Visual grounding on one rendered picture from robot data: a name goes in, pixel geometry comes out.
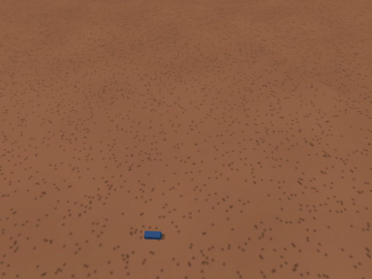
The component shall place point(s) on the small box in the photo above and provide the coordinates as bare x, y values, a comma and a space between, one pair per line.
152, 235

